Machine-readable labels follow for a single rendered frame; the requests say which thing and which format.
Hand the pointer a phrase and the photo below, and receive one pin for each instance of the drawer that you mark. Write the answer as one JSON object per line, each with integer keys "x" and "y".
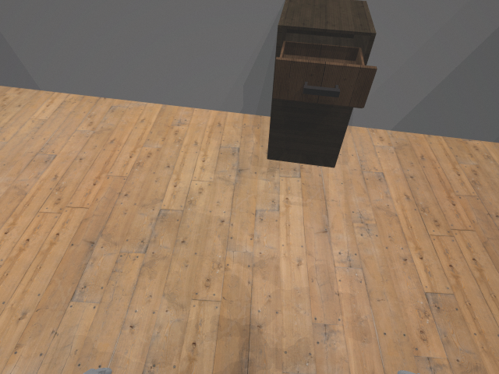
{"x": 322, "y": 65}

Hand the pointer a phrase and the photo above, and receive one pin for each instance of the cabinet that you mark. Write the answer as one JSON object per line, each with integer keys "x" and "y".
{"x": 309, "y": 133}

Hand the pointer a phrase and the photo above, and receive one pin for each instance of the handle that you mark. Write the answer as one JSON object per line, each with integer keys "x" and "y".
{"x": 321, "y": 91}

